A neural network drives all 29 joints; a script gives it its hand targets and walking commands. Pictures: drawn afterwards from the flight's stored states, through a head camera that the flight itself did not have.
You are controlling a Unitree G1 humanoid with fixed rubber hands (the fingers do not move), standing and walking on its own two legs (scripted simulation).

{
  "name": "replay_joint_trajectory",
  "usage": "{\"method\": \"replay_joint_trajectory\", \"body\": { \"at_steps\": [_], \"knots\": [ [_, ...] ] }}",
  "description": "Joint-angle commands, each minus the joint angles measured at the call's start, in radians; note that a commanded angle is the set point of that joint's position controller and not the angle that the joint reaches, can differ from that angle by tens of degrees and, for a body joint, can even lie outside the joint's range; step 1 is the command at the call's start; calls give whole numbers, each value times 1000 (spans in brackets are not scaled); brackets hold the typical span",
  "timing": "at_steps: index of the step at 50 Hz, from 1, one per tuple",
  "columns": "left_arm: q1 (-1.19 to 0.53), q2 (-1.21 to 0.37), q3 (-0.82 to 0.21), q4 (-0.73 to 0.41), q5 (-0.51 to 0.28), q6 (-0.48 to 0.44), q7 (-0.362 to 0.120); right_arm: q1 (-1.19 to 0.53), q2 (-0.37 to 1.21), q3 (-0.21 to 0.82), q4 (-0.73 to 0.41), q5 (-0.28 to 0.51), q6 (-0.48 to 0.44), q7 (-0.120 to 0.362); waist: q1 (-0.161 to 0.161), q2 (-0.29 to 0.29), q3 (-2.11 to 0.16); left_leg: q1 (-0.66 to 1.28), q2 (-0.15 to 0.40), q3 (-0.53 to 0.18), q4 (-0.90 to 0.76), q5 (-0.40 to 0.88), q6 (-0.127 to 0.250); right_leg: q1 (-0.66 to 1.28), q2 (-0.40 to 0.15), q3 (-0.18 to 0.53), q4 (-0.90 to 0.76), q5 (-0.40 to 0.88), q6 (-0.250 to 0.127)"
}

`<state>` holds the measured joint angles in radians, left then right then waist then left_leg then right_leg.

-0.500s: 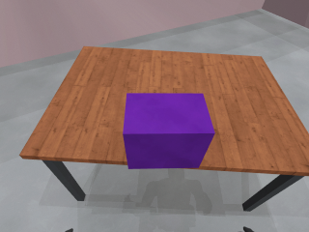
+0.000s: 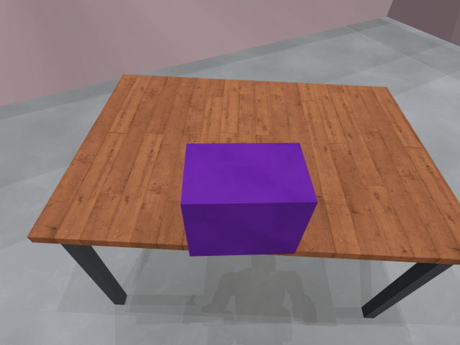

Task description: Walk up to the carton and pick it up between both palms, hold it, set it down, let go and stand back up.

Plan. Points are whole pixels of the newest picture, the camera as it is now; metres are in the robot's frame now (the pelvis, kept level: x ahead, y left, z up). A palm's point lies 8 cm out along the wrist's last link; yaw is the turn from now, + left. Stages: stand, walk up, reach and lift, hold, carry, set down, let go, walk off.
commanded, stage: stand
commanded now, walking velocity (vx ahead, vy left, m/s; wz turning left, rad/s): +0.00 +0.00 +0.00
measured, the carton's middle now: (243, 201) +0.43 -0.03 -0.05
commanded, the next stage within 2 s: none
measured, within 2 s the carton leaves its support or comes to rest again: neither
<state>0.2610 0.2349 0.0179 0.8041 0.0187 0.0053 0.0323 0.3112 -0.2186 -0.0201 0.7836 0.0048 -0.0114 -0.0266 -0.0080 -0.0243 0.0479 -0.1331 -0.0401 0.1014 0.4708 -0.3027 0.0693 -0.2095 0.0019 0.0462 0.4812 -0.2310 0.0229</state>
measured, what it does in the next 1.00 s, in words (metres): shifts its weight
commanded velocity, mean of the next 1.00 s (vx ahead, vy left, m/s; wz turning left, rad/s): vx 0.00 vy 0.00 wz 0.00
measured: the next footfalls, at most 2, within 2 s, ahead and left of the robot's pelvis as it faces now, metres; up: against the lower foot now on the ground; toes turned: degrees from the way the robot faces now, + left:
none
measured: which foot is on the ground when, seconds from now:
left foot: down 0.00-1.00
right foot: down 0.00-1.00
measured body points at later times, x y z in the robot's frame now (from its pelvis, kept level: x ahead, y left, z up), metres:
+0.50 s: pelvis -0.01 -0.03 +0.00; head -0.01 -0.03 +0.45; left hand +0.02 +0.22 -0.14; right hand +0.02 -0.27 -0.14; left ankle -0.02 +0.06 -0.74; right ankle +0.02 -0.14 -0.74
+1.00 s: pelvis -0.01 -0.06 +0.00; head -0.01 -0.06 +0.45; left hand +0.00 +0.19 -0.14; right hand -0.01 -0.29 -0.15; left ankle -0.02 +0.06 -0.74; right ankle +0.02 -0.14 -0.74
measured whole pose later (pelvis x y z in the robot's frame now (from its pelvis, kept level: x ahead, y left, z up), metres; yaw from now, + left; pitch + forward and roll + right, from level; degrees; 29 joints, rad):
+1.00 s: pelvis -0.01 -0.06 +0.00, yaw +1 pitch -2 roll +0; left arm 0.30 0.19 -0.02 1.03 0.00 -0.01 0.04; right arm 0.35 -0.19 0.00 1.03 0.00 -0.01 -0.04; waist 0.00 0.01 0.03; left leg -0.12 0.02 0.06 0.41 -0.25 0.00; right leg -0.19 0.06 0.00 0.42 -0.19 -0.05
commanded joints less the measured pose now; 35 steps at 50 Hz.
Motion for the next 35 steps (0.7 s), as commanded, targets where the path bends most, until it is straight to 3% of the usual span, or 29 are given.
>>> {"method": "replay_joint_trajectory", "body": {
  "at_steps": [1, 8, 16, 35],
  "knots": [
    [38, 109, 14, -3, -1, -21, 8, 63, -166, -35, -43, 1, -10, -2, 5, 78, -5, 15, 194, -177, -162, 413, -97, -10, -88, 49, -42, 169, -28],
    [33, 111, 4, 60, -11, -22, 9, 82, -152, -27, -4, 0, -6, -2, 6, 22, 21, -7, 176, -176, -189, 269, -75, -4, -99, 68, -71, 148, -29],
    [44, 114, -5, 117, -17, -26, 9, 93, -131, -17, 54, -2, -7, -3, 5, -4, 47, -8, 155, -170, -195, 138, -50, -31, -105, 88, -117, 120, -37],
    [84, 90, -14, 186, -22, -27, 13, 111, -95, 1, 173, -3, -5, -12, 9, 18, 66, -16, 153, -160, -170, 77, -48, -67, -97, 103, -171, 35, -43]
  ]
}}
